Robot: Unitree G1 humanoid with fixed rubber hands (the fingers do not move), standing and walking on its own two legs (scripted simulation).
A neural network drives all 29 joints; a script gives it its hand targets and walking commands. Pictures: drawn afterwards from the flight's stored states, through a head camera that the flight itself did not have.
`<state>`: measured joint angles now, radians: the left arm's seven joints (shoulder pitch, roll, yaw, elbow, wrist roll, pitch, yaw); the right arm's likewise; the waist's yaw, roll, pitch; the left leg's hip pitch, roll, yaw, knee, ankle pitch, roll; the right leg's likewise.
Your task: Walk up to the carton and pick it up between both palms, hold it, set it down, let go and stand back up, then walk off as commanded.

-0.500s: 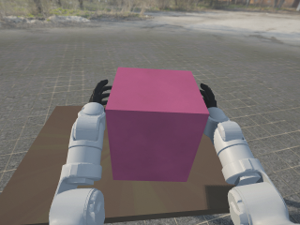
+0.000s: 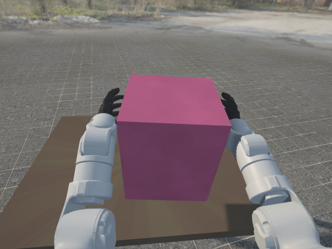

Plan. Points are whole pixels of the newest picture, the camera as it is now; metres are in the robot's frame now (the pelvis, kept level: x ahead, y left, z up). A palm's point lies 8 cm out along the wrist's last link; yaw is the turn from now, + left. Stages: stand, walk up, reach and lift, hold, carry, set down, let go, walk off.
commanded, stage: hold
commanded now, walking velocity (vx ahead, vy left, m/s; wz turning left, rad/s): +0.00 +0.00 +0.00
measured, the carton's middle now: (168, 138) +0.36 +0.00 +0.16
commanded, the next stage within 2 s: none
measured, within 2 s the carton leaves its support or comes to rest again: neither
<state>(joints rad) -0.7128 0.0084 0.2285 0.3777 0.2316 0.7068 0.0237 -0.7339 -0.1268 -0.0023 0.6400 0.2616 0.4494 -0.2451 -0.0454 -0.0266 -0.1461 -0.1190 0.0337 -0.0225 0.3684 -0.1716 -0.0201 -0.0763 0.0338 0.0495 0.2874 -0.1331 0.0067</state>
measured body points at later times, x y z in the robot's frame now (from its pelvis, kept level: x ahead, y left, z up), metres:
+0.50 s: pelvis +0.00 +0.00 +0.00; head -0.09 +0.02 +0.44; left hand +0.38 +0.15 +0.22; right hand +0.38 -0.15 +0.21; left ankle +0.02 +0.13 -0.75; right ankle +0.02 -0.12 -0.75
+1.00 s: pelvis +0.00 +0.00 +0.00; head -0.09 +0.02 +0.44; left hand +0.37 +0.15 +0.22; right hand +0.37 -0.15 +0.21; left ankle +0.02 +0.13 -0.75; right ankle +0.02 -0.12 -0.75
